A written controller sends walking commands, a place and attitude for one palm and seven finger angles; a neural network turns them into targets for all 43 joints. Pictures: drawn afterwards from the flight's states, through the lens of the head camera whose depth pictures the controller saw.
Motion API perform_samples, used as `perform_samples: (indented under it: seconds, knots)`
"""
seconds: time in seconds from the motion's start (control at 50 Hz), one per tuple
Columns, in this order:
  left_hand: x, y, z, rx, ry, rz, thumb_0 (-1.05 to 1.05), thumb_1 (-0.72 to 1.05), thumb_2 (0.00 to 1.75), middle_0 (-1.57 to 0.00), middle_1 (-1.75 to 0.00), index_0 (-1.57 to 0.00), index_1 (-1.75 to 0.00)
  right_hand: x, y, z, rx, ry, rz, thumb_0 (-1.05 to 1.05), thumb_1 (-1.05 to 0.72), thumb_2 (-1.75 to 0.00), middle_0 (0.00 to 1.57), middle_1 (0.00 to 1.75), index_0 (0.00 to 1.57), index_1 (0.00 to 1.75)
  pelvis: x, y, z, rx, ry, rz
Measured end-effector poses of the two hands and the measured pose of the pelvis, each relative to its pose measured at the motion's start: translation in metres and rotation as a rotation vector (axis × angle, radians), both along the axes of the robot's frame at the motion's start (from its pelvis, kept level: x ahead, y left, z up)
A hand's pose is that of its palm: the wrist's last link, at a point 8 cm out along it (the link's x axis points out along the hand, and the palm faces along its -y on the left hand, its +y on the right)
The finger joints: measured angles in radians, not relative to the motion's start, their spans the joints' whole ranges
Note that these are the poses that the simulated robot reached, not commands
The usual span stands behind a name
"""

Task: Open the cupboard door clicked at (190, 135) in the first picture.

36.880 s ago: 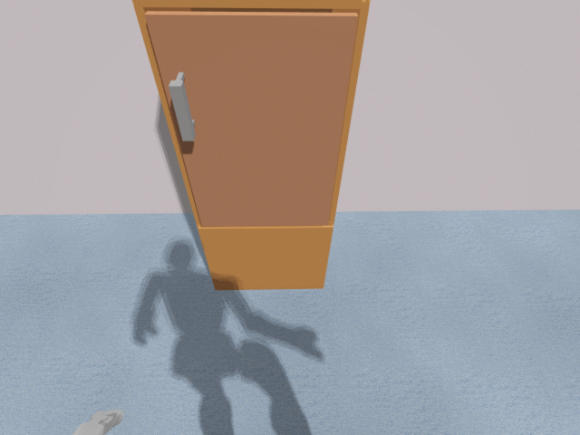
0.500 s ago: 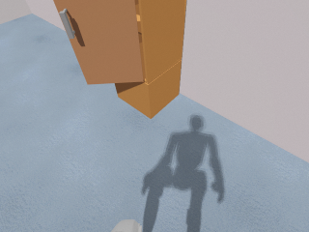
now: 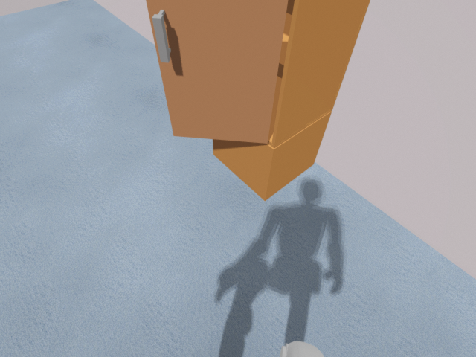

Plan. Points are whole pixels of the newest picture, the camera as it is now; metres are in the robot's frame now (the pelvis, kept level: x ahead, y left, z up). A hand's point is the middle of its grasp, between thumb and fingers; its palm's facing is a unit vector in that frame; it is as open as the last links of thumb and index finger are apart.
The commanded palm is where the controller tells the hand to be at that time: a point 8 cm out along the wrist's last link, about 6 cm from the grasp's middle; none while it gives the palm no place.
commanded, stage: take the last steps up to it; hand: left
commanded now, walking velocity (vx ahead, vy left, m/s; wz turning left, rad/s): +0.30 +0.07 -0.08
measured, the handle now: (163, 36) +0.90 +0.30 +0.07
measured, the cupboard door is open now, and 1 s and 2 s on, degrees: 44 44 44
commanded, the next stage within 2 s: come to a stop and stand still in 0.60 s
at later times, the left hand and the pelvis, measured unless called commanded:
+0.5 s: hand (167, 295) +0.25 +0.17 -0.16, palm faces +0.02 -0.97 -0.23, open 7.1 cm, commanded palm none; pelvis +0.19 -0.01 +0.01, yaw -2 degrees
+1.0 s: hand (155, 245) +0.37 +0.23 -0.18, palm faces -0.03 -0.98 -0.18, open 7.3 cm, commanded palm none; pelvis +0.32 +0.05 +0.00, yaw -5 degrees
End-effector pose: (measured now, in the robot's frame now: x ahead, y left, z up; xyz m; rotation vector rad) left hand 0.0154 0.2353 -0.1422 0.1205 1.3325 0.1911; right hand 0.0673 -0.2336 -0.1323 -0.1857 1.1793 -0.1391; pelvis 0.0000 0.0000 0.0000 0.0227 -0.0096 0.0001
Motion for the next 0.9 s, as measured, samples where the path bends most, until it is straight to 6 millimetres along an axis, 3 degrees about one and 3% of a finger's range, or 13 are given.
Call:
perform_samples:
  seconds: [0.08, 0.18, 0.28, 0.34, 0.4, 0.54, 0.64, 0.72, 0.78, 0.84, 0.9]
  knots:
    - [0.08, 0.003, 0.014, 0.007, -0.134, -0.05, 0.01, 0.92, 0.9, -0.2, -0.3, -0.2, -0.3, -0.013, 0.004, -0.003, 0.013, 0.087, -0.038, -0.01, -0.94, -0.89, 0.2, 0.3, 0.2, 0.3, 0.029, 0.006, 0.004, 0.009, 0.0, -0.007]
    - [0.163, -0.006, 0.022, 0.009, -0.217, -0.118, 0.0, 0.92, 0.9, -0.2, -0.3, -0.2, -0.3, -0.032, 0.012, -0.013, 0.051, 0.218, -0.098, -0.01, -0.92, -0.9, 0.2, 0.3, 0.2, 0.3, 0.068, 0.005, 0.002, 0.019, 0.0, -0.018]
    - [0.23, -0.025, 0.018, 0.012, -0.243, -0.186, 0.0, 0.91, 0.9, -0.2, -0.3, -0.2, -0.3, -0.039, 0.016, -0.024, 0.096, 0.346, -0.16, 0.0, -0.91, -0.9, 0.2, 0.3, 0.2, 0.3, 0.115, -0.006, -0.008, 0.017, 0.002, -0.043]
    - [0.249, -0.034, 0.011, 0.011, -0.259, -0.181, 0.0, 0.91, 0.9, -0.2, -0.3, -0.2, -0.3, -0.027, 0.013, -0.03, 0.114, 0.402, -0.176, 0.0, -0.91, -0.9, 0.2, 0.3, 0.2, 0.3, 0.139, -0.015, -0.015, -0.001, -0.008, -0.039]
    - [0.243, -0.037, 0.011, 0.007, -0.206, -0.139, 0.0, 0.91, 0.9, -0.2, -0.3, -0.2, -0.3, 0.007, 0.005, -0.024, 0.103, 0.389, -0.164, 0.0, -0.91, -0.89, 0.2, 0.3, 0.2, 0.3, 0.158, -0.017, -0.007, -0.01, -0.016, -0.032]
    - [0.22, -0.01, 0.016, 0.036, -0.037, -0.058, -0.02, 0.96, 0.9, -0.2, -0.3, -0.21, -0.3, 0.13, -0.001, -0.007, 0.072, 0.213, -0.108, 0.0, -0.91, -0.9, 0.2, 0.3, 0.2, 0.3, 0.205, -0.011, 0.009, -0.013, 0.01, -0.028]
    - [0.21, 0.003, 0.007, -0.011, 0.074, -0.006, -0.01, 0.94, 0.9, -0.2, -0.3, -0.2, -0.3, 0.216, 0.009, -0.001, 0.034, 0.11, -0.048, 0.0, -0.93, -0.9, 0.2, 0.3, 0.2, 0.3, 0.245, 0.011, 0.007, -0.022, 0.012, -0.028]
    - [0.214, 0.017, -0.014, -0.056, 0.152, 0.025, 0.0, 0.92, 0.9, -0.2, -0.3, -0.2, -0.3, 0.276, 0.027, -0.004, -0.007, 0.023, -0.011, 0.0, -0.92, -0.9, 0.2, 0.3, 0.2, 0.3, 0.28, 0.035, -0.008, -0.04, 0.008, -0.031]
    - [0.234, 0.026, -0.021, -0.061, 0.181, 0.008, 0.0, 0.92, 0.9, -0.2, -0.3, -0.2, -0.3, 0.3, 0.043, -0.001, -0.024, -0.004, -0.008, 0.0, -0.92, -0.9, 0.2, 0.3, 0.2, 0.3, 0.297, 0.045, -0.01, -0.023, -0.001, -0.05]
    - [0.266, 0.032, -0.018, -0.058, 0.161, -0.014, 0.01, 0.92, 0.9, -0.2, -0.3, -0.2, -0.3, 0.31, 0.059, 0.001, -0.021, 0.009, -0.017, 0.0, -0.91, -0.9, 0.2, 0.3, 0.2, 0.3, 0.308, 0.052, -0.004, -0.026, 0.0, -0.056]
    - [0.3, 0.037, -0.014, -0.053, 0.12, -0.042, 0.01, 0.92, 0.9, -0.2, -0.3, -0.2, -0.3, 0.315, 0.061, 0.004, -0.031, 0.02, -0.054, -0.01, -0.94, -0.89, 0.2, 0.3, 0.2, 0.3, 0.314, 0.056, 0.0, -0.035, 0.007, -0.065]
